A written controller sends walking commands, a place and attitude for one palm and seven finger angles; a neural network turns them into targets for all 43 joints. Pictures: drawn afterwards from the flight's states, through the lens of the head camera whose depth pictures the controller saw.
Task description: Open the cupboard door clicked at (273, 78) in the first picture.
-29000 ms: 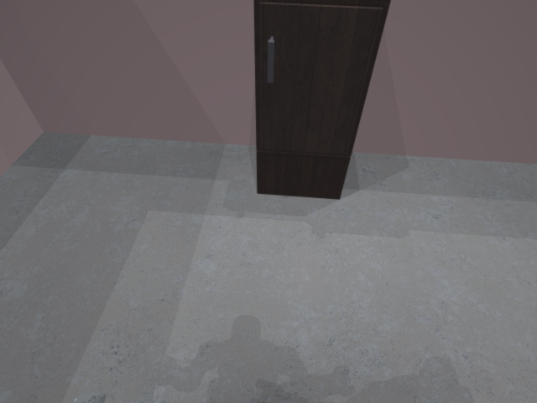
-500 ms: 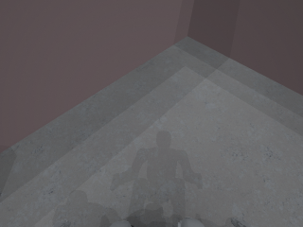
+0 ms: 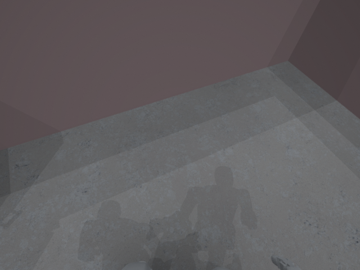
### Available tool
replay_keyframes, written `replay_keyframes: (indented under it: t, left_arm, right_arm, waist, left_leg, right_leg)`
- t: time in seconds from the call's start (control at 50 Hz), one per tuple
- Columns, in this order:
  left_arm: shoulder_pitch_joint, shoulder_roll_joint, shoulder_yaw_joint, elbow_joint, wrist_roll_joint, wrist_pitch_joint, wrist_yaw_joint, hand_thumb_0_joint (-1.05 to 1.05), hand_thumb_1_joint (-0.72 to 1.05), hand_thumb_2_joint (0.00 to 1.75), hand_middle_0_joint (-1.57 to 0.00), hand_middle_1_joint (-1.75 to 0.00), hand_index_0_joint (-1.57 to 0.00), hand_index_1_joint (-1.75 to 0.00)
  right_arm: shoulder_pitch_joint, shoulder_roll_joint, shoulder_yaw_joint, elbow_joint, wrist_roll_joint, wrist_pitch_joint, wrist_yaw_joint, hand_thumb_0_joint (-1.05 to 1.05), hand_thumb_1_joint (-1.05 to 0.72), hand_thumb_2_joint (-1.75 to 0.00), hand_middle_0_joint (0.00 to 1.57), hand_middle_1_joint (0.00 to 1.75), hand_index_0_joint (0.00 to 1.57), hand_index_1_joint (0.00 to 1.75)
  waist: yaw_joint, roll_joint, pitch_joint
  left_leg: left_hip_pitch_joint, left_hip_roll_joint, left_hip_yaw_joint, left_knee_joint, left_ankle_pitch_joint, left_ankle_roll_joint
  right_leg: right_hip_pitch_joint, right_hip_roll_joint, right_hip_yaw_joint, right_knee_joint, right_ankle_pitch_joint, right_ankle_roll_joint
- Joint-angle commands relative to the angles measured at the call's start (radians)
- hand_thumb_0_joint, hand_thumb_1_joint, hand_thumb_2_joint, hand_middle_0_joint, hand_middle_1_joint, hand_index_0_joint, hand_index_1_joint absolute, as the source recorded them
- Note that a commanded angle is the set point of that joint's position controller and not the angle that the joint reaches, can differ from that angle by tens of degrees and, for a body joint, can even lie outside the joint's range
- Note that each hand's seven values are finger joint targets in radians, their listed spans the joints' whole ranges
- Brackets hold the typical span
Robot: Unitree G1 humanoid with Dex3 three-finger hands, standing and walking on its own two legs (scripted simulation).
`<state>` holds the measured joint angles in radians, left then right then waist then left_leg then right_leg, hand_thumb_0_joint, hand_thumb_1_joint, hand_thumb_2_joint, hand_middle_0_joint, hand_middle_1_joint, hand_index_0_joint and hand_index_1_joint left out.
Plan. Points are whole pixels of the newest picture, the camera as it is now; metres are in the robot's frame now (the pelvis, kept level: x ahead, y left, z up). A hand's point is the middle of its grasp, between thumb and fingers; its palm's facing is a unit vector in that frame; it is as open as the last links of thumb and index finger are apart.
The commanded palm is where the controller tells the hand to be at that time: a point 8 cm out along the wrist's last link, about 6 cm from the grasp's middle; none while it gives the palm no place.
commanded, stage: turn to face it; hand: left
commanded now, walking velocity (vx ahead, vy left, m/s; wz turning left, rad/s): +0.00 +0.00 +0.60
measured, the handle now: out of the picture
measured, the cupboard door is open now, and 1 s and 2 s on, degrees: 47 47 47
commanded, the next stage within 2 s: take the last steps up to it in 1.96 s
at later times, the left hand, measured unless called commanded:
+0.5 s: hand out of the picture +0.01 +0.15 -0.13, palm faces +0.30 -0.92 -0.26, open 7.4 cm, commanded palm none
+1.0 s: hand out of the picture -0.02 +0.17 -0.14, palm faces +0.56 -0.77 -0.30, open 7.4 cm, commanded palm none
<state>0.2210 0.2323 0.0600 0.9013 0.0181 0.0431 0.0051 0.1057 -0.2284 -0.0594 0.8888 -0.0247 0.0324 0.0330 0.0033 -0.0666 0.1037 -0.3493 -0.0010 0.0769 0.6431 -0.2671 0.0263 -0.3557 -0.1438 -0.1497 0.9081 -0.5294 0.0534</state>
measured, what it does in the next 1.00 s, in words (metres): steps on the spot, turning left: right foot, then left foot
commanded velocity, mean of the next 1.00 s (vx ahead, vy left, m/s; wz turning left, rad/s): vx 0.00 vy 0.00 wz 0.60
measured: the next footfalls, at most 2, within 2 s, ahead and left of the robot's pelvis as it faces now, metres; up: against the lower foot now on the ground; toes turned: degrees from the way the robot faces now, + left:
right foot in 0.28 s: +0.05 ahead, -0.16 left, +0.00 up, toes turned +6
left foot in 0.64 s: -0.01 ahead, +0.07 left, +0.00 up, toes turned +29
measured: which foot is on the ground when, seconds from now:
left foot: down 0.00-0.28, up 0.30-0.62, down 0.64-1.00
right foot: up 0.00-0.26, down 0.28-0.64, up 0.66-0.98, down 1.00-1.00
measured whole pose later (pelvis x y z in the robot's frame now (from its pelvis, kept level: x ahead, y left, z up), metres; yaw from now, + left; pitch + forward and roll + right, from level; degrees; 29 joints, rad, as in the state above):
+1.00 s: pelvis +0.01 -0.08 +0.01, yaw +35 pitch +2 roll +1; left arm 0.15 0.25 0.07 0.85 0.01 0.03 0.00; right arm 0.18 -0.23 -0.07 0.91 -0.03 0.05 0.02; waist -0.01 0.01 0.07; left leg -0.36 -0.03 -0.10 0.58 -0.26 -0.02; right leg -0.30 -0.04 -0.03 0.58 -0.32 0.04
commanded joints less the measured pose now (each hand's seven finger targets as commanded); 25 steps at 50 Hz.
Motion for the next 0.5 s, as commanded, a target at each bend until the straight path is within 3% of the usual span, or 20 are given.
replay_keyframes:
  t: [0.0, 0.02, 0.04, 0.08, 0.16, 0.2, 0.22, 0.24, 0.26, 0.28, 0.3, 0.32, 0.34, 0.38, 0.48]
  left_arm:
    - [-0.104, 0.106, 0.032, -0.118, 0.001, -0.018, 0.011, 0.0, 0.9, 0.9, -0.2, -0.3, -0.2, -0.3]
    - [-0.077, 0.102, 0.035, -0.101, 0.002, -0.012, 0.005, 0.0, 0.9, 0.9, -0.2, -0.3, -0.2, -0.3]
    - [-0.058, 0.097, 0.035, -0.09, 0.002, -0.009, 0.001, 0.0, 0.9, 0.9, -0.2, -0.3, -0.2, -0.3]
    - [-0.051, 0.088, 0.034, -0.089, 0.0, -0.01, -0.002, 0.0, 0.9, 0.9, -0.2, -0.3, -0.2, -0.3]
    - [-0.027, 0.079, 0.029, -0.096, -0.003, -0.017, 0.001, 0.0, 0.9, 0.9, -0.2, -0.3, -0.2, -0.3]
    - [0.039, 0.089, 0.033, -0.084, -0.004, -0.026, 0.003, 0.0, 0.9, 0.9, -0.2, -0.3, -0.2, -0.3]
    - [0.084, 0.12, 0.044, -0.078, -0.001, -0.035, 0.007, 0.0, 0.9, 0.9, -0.2, -0.3, -0.2, -0.3]
    - [0.113, 0.204, 0.062, -0.079, 0.014, -0.045, 0.017, 0.0, 0.9, 0.9, -0.2, -0.3, -0.2, -0.3]
    - [0.085, 0.258, 0.06, -0.095, 0.018, -0.043, 0.021, 0.0, 0.9, 0.9, -0.2, -0.3, -0.2, -0.3]
    - [0.052, 0.216, 0.057, -0.1, 0.01, -0.049, 0.031, 0.0, 0.9, 0.9, -0.2, -0.3, -0.2, -0.3]
    - [0.003, 0.182, 0.044, -0.108, 0.006, -0.048, 0.031, 0.0, 0.9, 0.9, -0.2, -0.3, -0.2, -0.3]
    - [-0.037, 0.151, 0.033, -0.113, 0.005, -0.049, 0.028, 0.0, 0.9, 0.9, -0.2, -0.3, -0.2, -0.3]
    - [-0.043, 0.141, 0.027, -0.117, 0.007, -0.051, 0.027, 0.0, 0.9, 0.9, -0.2, -0.3, -0.2, -0.3]
    - [-0.014, 0.144, 0.028, -0.108, 0.008, -0.054, 0.028, 0.0, 0.9, 0.9, -0.2, -0.3, -0.2, -0.3]
    - [0.064, 0.179, 0.041, -0.066, 0.012, -0.055, 0.028, 0.0, 0.9, 0.9, -0.2, -0.3, -0.2, -0.3]
  right_arm:
    - [0.102, -0.223, -0.057, -0.046, -0.002, -0.012, -0.046, 0.0, -0.9, -0.9, 0.2, 0.3, 0.2, 0.3]
    - [0.06, -0.213, -0.05, -0.057, -0.003, -0.013, -0.046, 0.0, -0.9, -0.9, 0.2, 0.3, 0.2, 0.3]
    - [0.044, -0.208, -0.047, -0.061, -0.004, -0.015, -0.045, 0.0, -0.9, -0.9, 0.2, 0.3, 0.2, 0.3]
    - [0.045, -0.214, -0.05, -0.064, -0.004, -0.015, -0.043, 0.0, -0.9, -0.9, 0.2, 0.3, 0.2, 0.3]
    - [0.028, -0.224, -0.061, -0.07, -0.007, -0.003, -0.036, 0.0, -0.9, -0.9, 0.2, 0.3, 0.2, 0.3]
    - [-0.001, -0.217, -0.067, -0.08, -0.001, 0.003, -0.034, 0.0, -0.9, -0.9, 0.2, 0.3, 0.2, 0.3]
    - [-0.014, -0.19, -0.065, -0.091, 0.005, 0.005, -0.031, 0.0, -0.9, -0.9, 0.2, 0.3, 0.2, 0.3]
    - [-0.004, -0.125, -0.056, -0.108, 0.014, 0.006, -0.025, 0.0, -0.9, -0.9, 0.2, 0.3, 0.2, 0.3]
    - [-0.039, -0.111, -0.05, -0.13, 0.009, -0.001, -0.019, 0.0, -0.9, -0.9, 0.2, 0.3, 0.2, 0.3]
    - [-0.038, -0.142, -0.061, -0.117, 0.005, 0.009, -0.022, 0.0, -0.9, -0.9, 0.2, 0.3, 0.2, 0.3]
    - [-0.032, -0.131, -0.058, -0.096, 0.005, 0.015, -0.019, 0.0, -0.9, -0.9, 0.2, 0.3, 0.2, 0.3]
    - [-0.018, -0.114, -0.052, -0.075, 0.005, 0.02, -0.01, 0.0, -0.9, -0.9, 0.2, 0.3, 0.2, 0.3]
    - [-0.007, -0.093, -0.044, -0.068, 0.007, 0.024, -0.004, 0.0, -0.9, -0.9, 0.2, 0.3, 0.2, 0.3]
    - [-0.013, -0.074, -0.037, -0.061, 0.012, 0.028, 0.001, 0.0, -0.9, -0.9, 0.2, 0.3, 0.2, 0.3]
    - [-0.075, -0.053, -0.022, -0.068, 0.017, 0.019, 0.003, 0.0, -0.9, -0.9, 0.2, 0.3, 0.2, 0.3]
  waist:
    - [-0.063, 0.286, -0.147]
    - [-0.034, 0.254, -0.125]
    - [-0.02, 0.229, -0.12]
    - [-0.018, 0.21, -0.132]
    - [-0.015, 0.232, -0.146]
    - [0.018, 0.213, -0.156]
    - [0.044, 0.15, -0.163]
    - [0.06, -0.105, -0.165]
    - [0.072, -0.257, -0.138]
    - [0.046, -0.249, -0.136]
    - [0.018, -0.195, -0.099]
    - [-0.007, -0.137, -0.084]
    - [-0.016, -0.131, -0.091]
    - [-0.002, -0.14, -0.11]
    - [0.043, -0.14, -0.132]
  left_leg:
    - [0.167, 0.313, -0.394, -0.3, 0.307, 0.167]
    - [0.12, 0.272, -0.348, -0.314, 0.242, 0.14]
    - [0.107, 0.245, -0.326, -0.32, 0.206, 0.126]
    - [0.103, 0.228, -0.32, -0.323, 0.148, 0.12]
    - [0.043, 0.208, -0.371, -0.3, 0.083, 0.118]
    - [-0.032, 0.169, -0.368, -0.244, 0.065, 0.089]
    - [-0.115, 0.114, -0.335, -0.17, 0.004, 0.047]
    - [-0.292, -0.011, -0.205, 0.046, -0.155, -0.029]
    - [-0.305, -0.067, -0.1, 0.327, -0.339, -0.064]
    - [-0.284, -0.011, -0.153, 0.498, -0.322, -0.056]
    - [-0.285, 0.009, -0.149, 0.581, -0.26, -0.063]
    - [-0.27, 0.022, -0.125, 0.599, -0.2, -0.075]
    - [-0.246, 0.022, -0.097, 0.561, -0.177, -0.085]
    - [-0.214, 0.019, -0.052, 0.449, -0.164, -0.096]
    - [-0.14, 0.014, 0.008, 0.186, -0.191, -0.09]
  right_leg:
    - [-0.238, 0.02, 0.164, 0.258, 0.019, 0.022]
    - [-0.203, 0.029, 0.157, 0.235, 0.064, 0.022]
    - [-0.181, 0.04, 0.148, 0.195, 0.09, 0.022]
    - [-0.134, 0.059, 0.137, 0.095, 0.092, 0.019]
    - [0.012, 0.115, 0.105, -0.144, 0.098, 0.005]
    - [0.158, 0.135, 0.086, -0.327, 0.197, 0.0]
    - [0.27, 0.093, 0.122, -0.481, 0.237, -0.011]
    - [0.378, -0.137, 0.379, -0.641, 0.135, -0.089]
    - [0.271, -0.345, 0.538, -0.692, 0.244, -0.194]
    - [0.203, -0.344, 0.506, -0.663, 0.341, -0.221]
    - [0.181, -0.276, 0.422, -0.619, 0.439, -0.218]
    - [0.173, -0.216, 0.291, -0.578, 0.54, -0.196]
    - [0.179, -0.18, 0.208, -0.557, 0.617, -0.174]
    - [0.243, -0.164, 0.136, -0.54, 0.708, -0.154]
    - [0.346, -0.206, 0.101, -0.489, 0.83, -0.167]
